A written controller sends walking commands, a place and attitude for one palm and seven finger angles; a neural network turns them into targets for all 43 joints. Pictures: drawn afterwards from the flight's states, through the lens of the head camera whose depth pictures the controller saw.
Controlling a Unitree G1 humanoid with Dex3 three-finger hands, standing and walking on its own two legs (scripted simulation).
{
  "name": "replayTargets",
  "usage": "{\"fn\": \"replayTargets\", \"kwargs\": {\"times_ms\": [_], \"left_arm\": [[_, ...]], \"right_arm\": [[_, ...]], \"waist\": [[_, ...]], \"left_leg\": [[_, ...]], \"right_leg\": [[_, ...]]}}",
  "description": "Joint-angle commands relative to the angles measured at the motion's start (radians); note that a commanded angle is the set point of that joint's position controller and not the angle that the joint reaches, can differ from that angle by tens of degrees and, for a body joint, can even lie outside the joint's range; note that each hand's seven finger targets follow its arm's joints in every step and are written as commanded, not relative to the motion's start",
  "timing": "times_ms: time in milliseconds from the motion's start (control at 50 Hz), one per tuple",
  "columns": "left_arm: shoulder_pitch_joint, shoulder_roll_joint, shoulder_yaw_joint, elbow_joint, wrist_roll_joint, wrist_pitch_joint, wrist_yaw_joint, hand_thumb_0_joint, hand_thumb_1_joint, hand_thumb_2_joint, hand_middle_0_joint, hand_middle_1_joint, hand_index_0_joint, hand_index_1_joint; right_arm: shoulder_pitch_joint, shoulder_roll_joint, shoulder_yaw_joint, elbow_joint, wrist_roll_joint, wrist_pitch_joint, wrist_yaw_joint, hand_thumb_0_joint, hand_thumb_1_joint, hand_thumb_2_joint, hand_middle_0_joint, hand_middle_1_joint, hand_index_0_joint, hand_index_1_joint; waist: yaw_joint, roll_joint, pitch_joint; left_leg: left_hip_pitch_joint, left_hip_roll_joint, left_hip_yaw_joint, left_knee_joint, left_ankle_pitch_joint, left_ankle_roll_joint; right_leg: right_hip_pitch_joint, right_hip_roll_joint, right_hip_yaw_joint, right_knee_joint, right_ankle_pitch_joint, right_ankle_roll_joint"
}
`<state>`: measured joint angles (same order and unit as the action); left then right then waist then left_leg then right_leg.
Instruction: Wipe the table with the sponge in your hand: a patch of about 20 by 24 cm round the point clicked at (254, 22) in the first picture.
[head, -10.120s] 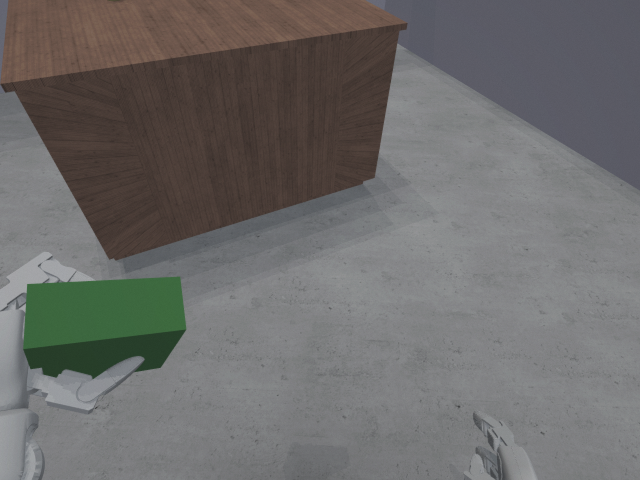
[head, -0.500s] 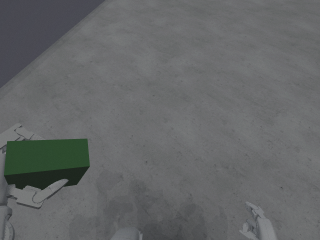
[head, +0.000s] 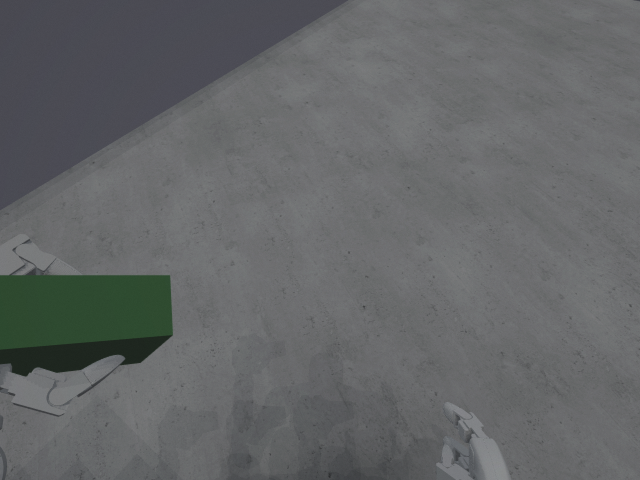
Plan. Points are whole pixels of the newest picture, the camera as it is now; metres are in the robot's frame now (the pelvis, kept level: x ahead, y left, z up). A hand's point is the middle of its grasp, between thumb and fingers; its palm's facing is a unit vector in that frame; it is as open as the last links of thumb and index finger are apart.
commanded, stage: turn to face it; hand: left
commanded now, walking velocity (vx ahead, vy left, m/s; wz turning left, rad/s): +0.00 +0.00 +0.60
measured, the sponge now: (108, 327) +0.22 +0.21 +0.16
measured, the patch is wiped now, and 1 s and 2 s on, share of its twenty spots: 0.00 0.00 0.00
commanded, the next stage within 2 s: none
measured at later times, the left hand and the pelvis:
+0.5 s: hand out of the picture +0.03 +0.24 +0.18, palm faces +0.64 -0.66 -0.40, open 9.6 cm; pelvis -0.10 -0.04 -0.01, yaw +17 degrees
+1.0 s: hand out of the picture -0.13 +0.19 +0.17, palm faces +0.77 -0.45 -0.45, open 9.6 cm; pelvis -0.17 -0.13 +0.00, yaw +36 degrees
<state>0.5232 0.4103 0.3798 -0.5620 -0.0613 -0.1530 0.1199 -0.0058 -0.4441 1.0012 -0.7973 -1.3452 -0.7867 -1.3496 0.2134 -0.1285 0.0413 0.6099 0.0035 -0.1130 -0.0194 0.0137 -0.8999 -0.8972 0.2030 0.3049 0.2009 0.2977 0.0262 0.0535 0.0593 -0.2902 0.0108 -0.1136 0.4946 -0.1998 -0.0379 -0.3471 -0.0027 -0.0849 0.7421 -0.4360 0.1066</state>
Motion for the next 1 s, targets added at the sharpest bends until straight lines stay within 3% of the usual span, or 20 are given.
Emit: {"fn": "replayTargets", "kwargs": {"times_ms": [0, 40, 60, 100, 160, 340, 420, 440, 460, 480, 500, 580, 720, 740, 760, 780, 800, 840, 880, 980], "left_arm": [[-0.119, 0.127, 0.085, -0.155, 0.004, -0.040, 0.015, 0.000, 0.100, 1.300, -1.200, -1.600, -1.200, -1.600], [-0.191, 0.206, 0.123, -0.171, 0.008, -0.026, 0.042, 0.000, 0.100, 1.300, -1.200, -1.600, -1.200, -1.600], [-0.199, 0.181, 0.101, -0.209, -0.007, -0.028, 0.048, 0.000, 0.100, 1.300, -1.200, -1.600, -1.200, -1.600], [-0.111, 0.171, 0.110, -0.181, 0.002, -0.034, 0.044, 0.000, 0.100, 1.300, -1.200, -1.600, -1.200, -1.600], [-0.110, 0.167, 0.115, -0.177, 0.005, -0.053, 0.051, 0.000, 0.100, 1.300, -1.200, -1.600, -1.200, -1.600], [-0.035, 0.134, 0.119, -0.180, 0.011, -0.060, 0.082, 0.000, 0.100, 1.300, -1.200, -1.600, -1.200, -1.600], [-0.068, 0.122, 0.093, -0.225, 0.006, -0.068, 0.082, 0.000, 0.100, 1.300, -1.200, -1.600, -1.200, -1.600], [-0.093, 0.127, 0.084, -0.257, 0.001, -0.076, 0.078, 0.000, 0.100, 1.300, -1.200, -1.600, -1.200, -1.600], [-0.104, 0.139, 0.077, -0.314, -0.002, -0.087, 0.074, 0.000, 0.100, 1.300, -1.200, -1.600, -1.200, -1.600], [-0.119, 0.143, 0.073, -0.324, 0.001, -0.107, 0.065, 0.000, 0.100, 1.300, -1.200, -1.600, -1.200, -1.600], [-0.094, 0.158, 0.097, -0.248, 0.032, -0.111, 0.049, 0.000, 0.100, 1.300, -1.200, -1.600, -1.200, -1.600], [-0.115, 0.141, 0.081, -0.295, 0.031, -0.107, 0.032, 0.000, 0.100, 1.300, -1.200, -1.600, -1.200, -1.600], [-0.118, 0.106, 0.086, -0.150, 0.006, -0.066, 0.017, 0.000, 0.100, 1.300, -1.200, -1.600, -1.200, -1.600], [-0.144, 0.130, 0.096, -0.138, 0.015, -0.064, 0.018, 0.000, 0.100, 1.300, -1.200, -1.600, -1.200, -1.600], [-0.139, 0.183, 0.121, -0.115, 0.024, -0.049, 0.030, 0.000, 0.100, 1.300, -1.200, -1.600, -1.200, -1.600], [-0.189, 0.178, 0.115, -0.122, 0.000, -0.044, 0.038, 0.000, 0.100, 1.300, -1.200, -1.600, -1.200, -1.600], [-0.159, 0.161, 0.104, -0.116, 0.005, -0.042, 0.037, 0.000, 0.100, 1.300, -1.200, -1.600, -1.200, -1.600], [-0.134, 0.156, 0.105, -0.151, 0.006, -0.057, 0.028, 0.000, 0.100, 1.300, -1.200, -1.600, -1.200, -1.600], [-0.150, 0.152, 0.102, -0.167, 0.011, -0.064, 0.032, 0.000, 0.100, 1.300, -1.200, -1.600, -1.200, -1.600], [-0.066, 0.163, 0.134, -0.205, 0.017, -0.071, 0.067, 0.000, 0.100, 1.300, -1.200, -1.600, -1.200, -1.600]], "right_arm": [[-0.095, -0.170, -0.069, -0.142, 0.012, -0.038, -0.024, 0.000, -0.900, -0.900, 0.200, 0.300, 0.200, 0.300], [-0.102, -0.152, -0.070, -0.170, 0.019, -0.040, -0.034, 0.000, -0.900, -0.900, 0.200, 0.300, 0.200, 0.300], [-0.104, -0.187, -0.096, -0.159, 0.019, -0.042, -0.027, 0.000, -0.900, -0.900, 0.200, 0.300, 0.200, 0.300], [-0.136, -0.146, -0.069, -0.152, 0.002, -0.013, -0.034, 0.000, -0.900, -0.900, 0.200, 0.300, 0.200, 0.300], [-0.162, -0.143, -0.070, -0.150, 0.003, -0.003, -0.059, 0.000, -0.900, -0.900, 0.200, 0.300, 0.200, 0.300], [-0.084, -0.169, -0.086, -0.191, -0.019, 0.003, -0.064, 0.000, -0.900, -0.900, 0.200, 0.300, 0.200, 0.300], [-0.046, -0.175, -0.090, -0.190, -0.014, 0.014, -0.059, 0.000, -0.900, -0.900, 0.200, 0.300, 0.200, 0.300], [-0.044, -0.185, -0.094, -0.193, -0.013, 0.011, -0.061, 0.000, -0.900, -0.900, 0.200, 0.300, 0.200, 0.300], [-0.052, -0.216, -0.100, -0.198, -0.011, 0.002, -0.061, 0.000, -0.900, -0.900, 0.200, 0.300, 0.200, 0.300], [-0.071, -0.224, -0.095, -0.204, -0.012, -0.019, -0.051, 0.000, -0.900, -0.900, 0.200, 0.300, 0.200, 0.300], [-0.051, -0.205, -0.094, -0.166, -0.015, -0.032, -0.045, 0.000, -0.900, -0.900, 0.200, 0.300, 0.200, 0.300], [-0.080, -0.201, -0.101, -0.148, 0.013, -0.064, -0.021, 0.000, -0.900, -0.900, 0.200, 0.300, 0.200, 0.300], [-0.074, -0.185, -0.084, -0.138, 0.012, -0.055, -0.013, 0.000, -0.900, -0.900, 0.200, 0.300, 0.200, 0.300], [-0.074, -0.166, -0.079, -0.138, 0.017, -0.051, -0.015, 0.000, -0.900, -0.900, 0.200, 0.300, 0.200, 0.300], [-0.070, -0.131, -0.072, -0.150, 0.020, -0.039, -0.017, 0.000, -0.900, -0.900, 0.200, 0.300, 0.200, 0.300], [-0.081, -0.168, -0.089, -0.157, 0.021, -0.043, -0.026, 0.000, -0.900, -0.900, 0.200, 0.300, 0.200, 0.300], [-0.091, -0.177, -0.096, -0.152, 0.008, -0.037, -0.025, 0.000, -0.900, -0.900, 0.200, 0.300, 0.200, 0.300], [-0.138, -0.146, -0.069, -0.152, 0.004, -0.010, -0.031, 0.000, -0.900, -0.900, 0.200, 0.300, 0.200, 0.300], [-0.160, -0.149, -0.066, -0.163, 0.006, -0.002, -0.047, 0.000, -0.900, -0.900, 0.200, 0.300, 0.200, 0.300], [-0.126, -0.150, -0.076, -0.176, -0.022, -0.009, -0.063, 0.000, -0.900, -0.900, 0.200, 0.300, 0.200, 0.300]], "waist": [[-0.002, 0.041, -0.137], [-0.007, -0.340, -0.142], [-0.010, -0.321, -0.156], [-0.021, -0.161, -0.101], [-0.021, -0.156, -0.108], [0.017, -0.238, -0.183], [-0.029, -0.167, -0.207], [-0.041, -0.087, -0.202], [-0.037, 0.119, -0.180], [-0.028, 0.304, -0.118], [-0.035, 0.284, -0.096], [-0.029, 0.242, -0.048], [-0.008, 0.132, -0.089], [-0.005, 0.000, -0.105], [-0.016, -0.287, -0.101], [-0.005, -0.371, -0.121], [-0.018, -0.322, -0.099], [-0.017, -0.214, -0.067], [-0.018, -0.226, -0.075], [0.023, -0.198, -0.153]], "left_leg": [[-0.082, 0.141, -0.135, 0.001, 0.016, 0.123], [-0.290, -0.055, 0.085, 0.512, -0.355, -0.004], [-0.252, -0.040, 0.030, 0.681, -0.340, -0.015], [-0.262, -0.012, 0.068, 0.831, -0.216, -0.037], [-0.236, 0.017, 0.119, 0.727, -0.211, -0.049], [-0.093, 0.024, 0.222, 0.239, -0.313, 0.004], [0.072, 0.006, 0.222, -0.037, -0.143, 0.028], [0.133, 0.039, 0.188, -0.099, -0.084, 0.050], [0.169, 0.188, -0.032, -0.170, 0.078, 0.118], [0.212, 0.376, -0.269, -0.206, 0.476, 0.210], [0.152, 0.423, -0.348, -0.203, 0.466, 0.263], [0.010, 0.240, -0.077, -0.159, 0.295, 0.186], [-0.101, 0.169, -0.112, -0.037, 0.064, 0.136], [-0.126, 0.107, -0.051, 0.097, -0.085, 0.092], [-0.282, -0.025, 0.091, 0.361, -0.316, 0.020], [-0.265, -0.030, 0.070, 0.637, -0.344, -0.002], [-0.239, -0.014, 0.044, 0.770, -0.287, -0.011], [-0.243, 0.010, 0.084, 0.856, -0.205, -0.035], [-0.167, 0.030, 0.122, 0.707, -0.221, -0.035], [-0.054, 0.025, 0.215, 0.279, -0.315, 0.008]], "right_leg": [[0.268, -0.050, 0.037, -0.416, 0.188, -0.033], [0.271, -0.455, 0.424, -0.500, 0.347, -0.205], [0.196, -0.480, 0.454, -0.510, 0.331, -0.210], [0.132, -0.374, 0.246, -0.472, 0.342, -0.213], [0.183, -0.344, 0.074, -0.461, 0.421, -0.200], [0.286, -0.395, 0.080, -0.422, 0.432, -0.233], [0.195, -0.364, 0.012, -0.280, 0.311, -0.159], [0.126, -0.329, -0.014, -0.164, 0.270, -0.126], [-0.016, -0.222, -0.063, 0.042, 0.149, -0.079], [-0.224, -0.102, -0.063, 0.236, -0.158, -0.033], [-0.272, -0.110, 0.020, 0.390, -0.156, -0.039], [-0.140, -0.083, 0.011, 0.305, -0.022, -0.016], [0.233, 0.005, -0.026, -0.259, 0.109, -0.007], [0.274, -0.089, 0.043, -0.419, 0.196, -0.039], [0.339, -0.332, 0.303, -0.473, 0.309, -0.140], [0.206, -0.467, 0.439, -0.503, 0.287, -0.209], [0.119, -0.445, 0.427, -0.508, 0.215, -0.220], [0.074, -0.366, 0.212, -0.490, 0.208, -0.212], [0.071, -0.347, 0.095, -0.494, 0.199, -0.201], [0.190, -0.372, 0.088, -0.440, 0.282, -0.225]]}}
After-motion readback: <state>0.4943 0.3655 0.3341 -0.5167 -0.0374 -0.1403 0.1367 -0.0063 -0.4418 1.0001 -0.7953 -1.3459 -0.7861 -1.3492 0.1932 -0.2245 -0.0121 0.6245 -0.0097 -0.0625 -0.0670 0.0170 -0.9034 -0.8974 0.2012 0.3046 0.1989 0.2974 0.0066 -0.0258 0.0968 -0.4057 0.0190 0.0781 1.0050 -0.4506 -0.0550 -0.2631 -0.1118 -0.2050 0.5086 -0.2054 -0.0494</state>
